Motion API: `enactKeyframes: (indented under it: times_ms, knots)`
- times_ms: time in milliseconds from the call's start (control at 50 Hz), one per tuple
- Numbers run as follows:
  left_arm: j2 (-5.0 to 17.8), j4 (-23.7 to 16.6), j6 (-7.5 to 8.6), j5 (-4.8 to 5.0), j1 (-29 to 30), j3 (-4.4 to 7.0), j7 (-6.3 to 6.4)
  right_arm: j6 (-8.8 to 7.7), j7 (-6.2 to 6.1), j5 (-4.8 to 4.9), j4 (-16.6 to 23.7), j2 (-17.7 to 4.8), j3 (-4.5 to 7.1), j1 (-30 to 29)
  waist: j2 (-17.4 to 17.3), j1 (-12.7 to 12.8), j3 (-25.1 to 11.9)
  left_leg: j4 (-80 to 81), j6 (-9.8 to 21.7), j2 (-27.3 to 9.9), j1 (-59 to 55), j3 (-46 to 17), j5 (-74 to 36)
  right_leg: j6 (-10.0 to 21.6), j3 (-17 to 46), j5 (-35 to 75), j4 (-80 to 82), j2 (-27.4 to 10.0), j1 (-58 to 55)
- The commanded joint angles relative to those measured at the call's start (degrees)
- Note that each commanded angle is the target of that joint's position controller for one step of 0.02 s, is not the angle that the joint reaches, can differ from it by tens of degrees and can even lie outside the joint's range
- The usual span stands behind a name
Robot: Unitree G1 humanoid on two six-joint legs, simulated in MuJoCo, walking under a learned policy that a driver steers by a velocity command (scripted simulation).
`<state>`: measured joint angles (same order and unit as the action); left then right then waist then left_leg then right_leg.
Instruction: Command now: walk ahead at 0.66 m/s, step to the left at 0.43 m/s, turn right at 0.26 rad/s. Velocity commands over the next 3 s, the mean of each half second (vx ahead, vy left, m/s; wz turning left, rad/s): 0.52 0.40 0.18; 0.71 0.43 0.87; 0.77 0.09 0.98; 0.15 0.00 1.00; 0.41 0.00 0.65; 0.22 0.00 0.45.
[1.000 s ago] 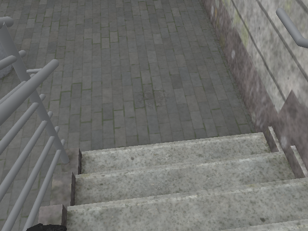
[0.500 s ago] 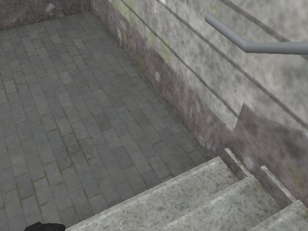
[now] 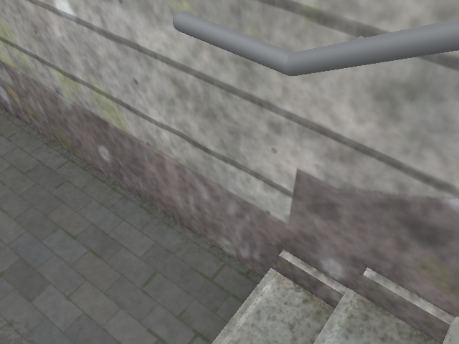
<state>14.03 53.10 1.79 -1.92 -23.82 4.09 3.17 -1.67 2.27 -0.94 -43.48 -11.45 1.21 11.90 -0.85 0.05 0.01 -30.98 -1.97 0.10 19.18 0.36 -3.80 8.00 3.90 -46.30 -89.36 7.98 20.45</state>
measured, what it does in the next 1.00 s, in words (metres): goes down, turning left: right foot, then left foot 0.17 m lower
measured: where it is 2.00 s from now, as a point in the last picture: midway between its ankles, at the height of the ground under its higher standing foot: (29, 203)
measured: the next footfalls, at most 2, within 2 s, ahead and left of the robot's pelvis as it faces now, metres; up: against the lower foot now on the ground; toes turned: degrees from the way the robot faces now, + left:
right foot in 0.24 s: +0.28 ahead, +0.00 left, +0.00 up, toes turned -5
left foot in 0.54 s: +0.41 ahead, +0.26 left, -0.17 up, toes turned +14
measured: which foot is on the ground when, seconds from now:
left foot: down 0.00-0.24, up 0.26-0.52, down 0.54-0.70, up 0.72-0.96, down 0.98-1.00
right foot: up 0.00-0.22, down 0.24-0.56, up 0.58-0.72, down 0.74-0.96, up 0.98-1.00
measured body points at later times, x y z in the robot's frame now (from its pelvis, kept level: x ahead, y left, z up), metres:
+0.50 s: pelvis +0.32 +0.14 -0.13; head +0.33 +0.15 +0.32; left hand +0.43 +0.43 -0.24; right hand +0.45 -0.13 -0.23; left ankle +0.38 +0.25 -0.84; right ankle +0.25 +0.01 -0.75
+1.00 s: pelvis +0.73 +0.44 -0.33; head +0.79 +0.46 +0.12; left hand +0.47 +0.68 -0.41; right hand +1.03 +0.28 -0.44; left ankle +0.78 +0.56 -1.06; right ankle +0.54 +0.18 -0.87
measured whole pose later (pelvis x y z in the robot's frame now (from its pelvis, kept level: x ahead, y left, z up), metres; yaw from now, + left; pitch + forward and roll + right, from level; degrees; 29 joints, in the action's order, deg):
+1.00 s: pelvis +0.73 +0.44 -0.33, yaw +34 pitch +2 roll -2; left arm 21.9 63.9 7.4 0.4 -24.3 5.4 5.1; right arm -2.3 8.7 -1.7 -47.8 -25.6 4.8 4.9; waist -5.7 1.6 6.6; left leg -26.6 8.6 0.7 24.6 3.9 -12.2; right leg 5.6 -7.5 -20.9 -71.8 -2.8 1.2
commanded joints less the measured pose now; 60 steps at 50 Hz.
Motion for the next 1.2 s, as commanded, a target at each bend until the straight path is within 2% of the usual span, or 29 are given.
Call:
enactKeyframes:
  times_ms: [20, 60, 80, 120, 180, 220, 240, 260, 300, 340, 440, 460, 540, 580, 620, 680, 700, 720, 760, 820, 880, 920, 980, 1020, 1040, 1060, 1080, 1140, 1200]
  knots:
    - [4.63, -11.01, 2.05, 1.40, 11.25, 1.42, 0.14, -0.25, 0.64, -3.75, -5.25, -12.94, 3.68, 24.47, -23.08, -8.63, 1.73, -4.70, 18.95, -15.66, -53.64, -16.34, -47.44, -4.47, -3.07, -2.53, -34.01, 5.55, 59.91]
    - [1.32, -9.30, 3.44, -1.32, 16.82, -0.70, 1.06, -2.34, -2.15, -3.39, -4.72, -9.70, 2.72, 25.38, -4.17, -10.74, -2.70, 0.91, 11.60, -16.58, -47.35, -17.21, -19.38, -1.11, 1.25, 12.04, -17.45, -1.90, 61.67]
    - [2.40, -11.51, 4.00, -1.35, 18.82, -1.33, 0.06, -3.76, -3.07, -4.37, -3.67, -10.51, 2.46, 19.99, -5.48, -7.11, -3.72, 7.68, 13.53, -19.98, -32.12, -28.95, 7.91, -2.58, 2.14, 19.83, -4.70, -6.32, 53.87]
    - [5.39, -13.52, 2.40, -0.71, 26.52, -0.85, -2.90, -5.43, -2.49, -1.35, -1.85, -5.24, 0.09, 2.44, 4.84, 1.53, 4.86, 19.97, 12.91, -10.67, 8.77, -17.05, 19.02, -6.29, -2.90, 41.51, 33.71, -10.35, 16.67]
    - [3.28, -3.97, -1.77, -0.54, 9.47, -0.43, -3.70, -4.01, 0.00, 0.30, -5.74, -12.90, 2.63, 2.53, -4.03, 6.74, 0.02, 14.93, 9.48, -8.15, 19.78, -10.38, 7.87, -4.39, -6.56, 49.90, 29.84, -8.03, -19.64]
    - [7.44, -0.70, -1.01, -1.14, 3.34, 0.67, -1.73, -3.51, 0.14, -0.30, -2.64, -8.01, 1.44, -1.40, 0.27, 9.05, -0.18, -4.98, 6.04, -2.58, 10.35, -6.29, -2.81, 0.19, -6.79, 54.56, 40.39, -8.73, -16.97]
    - [10.58, 1.67, -0.94, -0.69, -7.77, 1.92, -0.06, -2.14, 0.87, -1.91, 0.24, -12.72, 3.16, -8.41, 4.53, 17.06, -2.71, -28.52, 3.18, 1.08, 18.16, -2.87, 0.28, 0.96, -4.33, 53.15, 48.23, -10.04, -32.26]
    - [11.28, -0.47, -0.53, -1.26, -8.83, 2.20, 0.36, -1.86, 1.78, -1.34, 1.58, -13.50, 3.91, -7.28, 10.34, 18.71, -3.61, -51.56, 0.83, 4.86, 32.50, -4.36, 36.09, 3.41, 6.37, 49.17, 55.39, -18.76, -42.44]
    - [10.08, -9.36, 1.07, -1.94, 15.47, 1.38, 1.78, 0.99, 1.39, -1.27, -0.35, -8.90, 1.37, 12.53, 10.13, 0.95, -7.02, -44.08, -0.70, -1.63, 30.25, -11.94, 26.94, 3.37, 23.08, 33.72, 61.90, -30.95, -26.13]
    - [4.31, -8.94, 3.33, -1.90, 30.24, -0.25, 4.65, 5.02, 3.75, -4.70, -0.50, -15.35, 3.01, 10.92, 0.44, -6.75, 6.02, -24.72, 0.33, -5.44, 15.45, -11.76, 2.91, -2.21, 6.92, 35.21, 53.77, -20.76, 1.20]
    - [5.65, -5.26, 6.69, -0.36, 27.11, 0.52, 5.99, 5.54, 9.69, -0.73, 0.14, -7.03, 1.02, 13.13, 0.61, -12.87, 1.43, -9.56, 4.35, -3.65, -16.08, 1.56, -26.94, -3.51, -10.32, 21.13, 42.83, -18.01, 20.42]
    - [5.76, -4.37, 7.18, -1.22, 27.40, 0.72, 5.71, 5.97, 10.06, -2.44, -1.91, -9.14, 2.17, 14.32, 0.03, -13.17, 0.00, -16.45, 4.88, -3.71, -14.04, 1.05, -32.95, -4.16, -9.78, 20.22, 39.43, -18.87, 17.93]
    - [9.45, -0.42, 6.22, -3.35, 23.76, 2.91, 4.54, 4.55, 7.49, -2.85, -2.90, -11.54, 3.31, 13.43, -1.19, -11.64, 5.48, -3.01, 7.40, -6.54, -6.95, 3.62, -6.00, -4.18, -11.97, 31.77, 25.95, -22.13, 6.37]
    - [5.57, -5.63, 5.46, -5.48, 32.03, 2.22, 2.81, 0.24, 4.24, -2.54, -11.99, -12.20, 2.77, 26.59, -21.39, -16.32, 11.90, 12.51, 8.20, -3.42, -20.37, -3.99, -15.82, -9.64, -22.49, 5.72, 3.13, -5.14, 27.10]
    - [10.69, -9.69, 7.11, -5.76, 43.68, 3.77, 3.22, -1.74, 1.98, -3.60, -12.11, -14.50, 2.54, 26.63, -18.47, -18.14, 14.68, 12.56, 8.87, -6.20, -25.14, -19.64, -3.20, -10.59, -10.60, 6.22, 20.79, -6.79, 37.19]
    - [10.60, -3.18, 5.51, -0.75, 29.67, 3.87, -0.82, -2.37, -0.21, -3.89, -2.28, -17.24, 4.05, 3.66, 1.82, -6.34, 5.37, 12.38, 11.66, -7.61, -13.02, -25.74, -8.10, -10.57, -7.51, 17.92, 50.83, -5.83, 8.96]
    - [9.80, 1.61, 3.77, 0.77, 13.56, 4.29, -0.74, -2.15, 0.84, -2.86, -1.40, -15.26, 3.35, -5.55, 3.84, 5.10, 0.62, 6.31, 6.89, -4.72, 8.92, -20.46, -16.49, -8.24, -4.58, 17.87, 65.01, -6.83, -25.00]
    - [9.88, 7.11, 2.14, 0.06, 0.63, 5.25, 0.09, -2.08, 1.82, 0.33, -3.59, -16.07, 4.55, -6.08, 19.38, 12.65, -5.46, -18.11, 4.34, 1.71, 29.82, -15.32, 23.15, -7.27, 2.90, 43.65, 67.77, -14.58, -55.73]
    - [10.30, 9.32, 1.83, -1.12, -12.02, 4.75, 2.17, -2.44, 3.07, -1.51, 0.57, -11.19, 3.31, -12.02, 8.74, 17.47, -9.26, -30.99, 4.67, -2.85, 46.75, -12.38, 24.76, -5.70, 7.88, 40.35, 57.91, -25.45, -64.36]
    - [9.75, 5.61, 6.06, -1.86, 2.57, 3.83, 3.26, -0.15, 5.16, -4.69, -2.49, -10.84, 3.23, -6.97, 4.29, 6.69, 4.89, -23.11, 5.88, -2.05, 40.63, -5.34, 8.44, -3.44, 3.31, 41.46, 55.75, -17.88, -42.92]
    - [5.54, 5.20, 9.96, 1.73, 5.95, 1.88, 5.08, 0.70, 9.19, -4.46, -0.77, -6.49, 1.20, -12.21, 0.25, 2.32, 16.37, 2.90, 3.57, -2.30, 19.28, 4.01, -10.27, -3.18, -7.61, 41.76, 55.31, -14.31, -14.64]
    - [4.69, 5.58, 9.73, 3.60, 10.70, 0.37, 4.82, 0.65, 10.78, -3.12, -5.98, -2.17, -0.05, 1.81, 0.29, -5.40, 6.65, 5.15, 5.02, 1.40, -16.01, 8.88, -30.68, -3.96, -13.43, 42.28, 46.87, -12.20, 5.63]
    - [10.18, -0.29, 6.78, 2.48, 27.93, 0.21, 0.48, 1.53, 5.75, 0.74, -16.56, -12.94, 3.92, 32.80, -9.52, -24.77, -5.78, 7.22, 17.17, -0.46, -48.16, 2.11, -21.39, -4.88, -16.39, 30.51, 3.35, -6.81, 20.09]
    - [6.09, -7.50, 7.48, 0.33, 21.70, -1.72, -0.31, -0.36, 1.81, -3.64, -15.65, -23.56, 4.78, 33.19, -11.14, -17.38, -10.19, -6.60, 27.40, -14.56, -66.39, -14.52, -33.88, -8.92, -5.68, 10.01, -11.04, -9.20, 43.85]
    - [7.82, -7.40, 6.49, -0.61, 17.79, -2.88, 1.09, 0.08, -0.77, -4.98, -12.77, -24.07, 5.67, 28.97, -1.91, -15.40, -14.79, -2.07, 28.38, -18.92, -67.96, -26.64, -27.74, -9.49, 0.52, 10.50, -8.10, -13.03, 47.28]
    - [8.54, -8.61, 6.18, -0.61, 13.46, -3.16, 0.66, 0.68, -4.32, -5.80, -9.06, -26.57, 6.26, 20.96, -6.56, -9.16, -18.10, 6.67, 30.26, -24.88, -59.06, -44.11, 4.02, -9.71, 9.00, 10.08, -4.65, -15.02, 45.05]
    - [14.55, -5.35, 5.11, -1.39, 12.06, -1.99, 0.16, 0.73, -5.26, -5.39, -4.84, -21.58, 4.87, 11.39, 4.90, -6.08, -13.51, 11.66, 26.61, -21.91, -43.15, -43.74, 20.00, -9.68, 8.47, 12.69, 0.31, -18.03, 38.02]
    - [15.84, -9.58, 1.98, -2.98, 20.09, -1.64, -0.55, -2.05, -2.25, -2.68, -1.59, -19.25, 3.30, 2.54, 13.00, -1.14, -0.45, 16.10, 25.98, -18.09, -6.83, -40.70, 9.64, -11.76, 7.90, 17.03, 20.80, -21.10, 22.33]
    - [10.68, -10.21, 1.85, 0.64, 15.10, -2.47, -1.64, -5.12, 0.04, 0.56, -3.31, -19.14, 4.18, -0.03, 2.17, 4.56, 0.39, 12.13, 19.44, -2.48, 11.45, -22.62, 10.87, -10.58, -1.61, 37.46, 45.14, -14.00, -8.13]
